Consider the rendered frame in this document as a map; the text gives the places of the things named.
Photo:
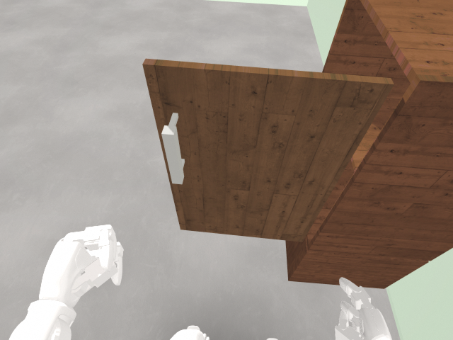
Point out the robot left forearm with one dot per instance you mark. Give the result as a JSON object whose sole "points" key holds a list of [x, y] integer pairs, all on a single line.
{"points": [[46, 320]]}

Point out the handle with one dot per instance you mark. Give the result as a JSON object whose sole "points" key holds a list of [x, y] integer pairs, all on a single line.
{"points": [[172, 149]]}

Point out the right robot hand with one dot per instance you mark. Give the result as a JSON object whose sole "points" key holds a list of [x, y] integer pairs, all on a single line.
{"points": [[368, 323]]}

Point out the left robot hand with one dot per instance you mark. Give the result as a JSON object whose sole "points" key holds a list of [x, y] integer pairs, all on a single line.
{"points": [[62, 280]]}

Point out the cupboard door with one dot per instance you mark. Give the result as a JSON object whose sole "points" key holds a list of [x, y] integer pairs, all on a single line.
{"points": [[263, 148]]}

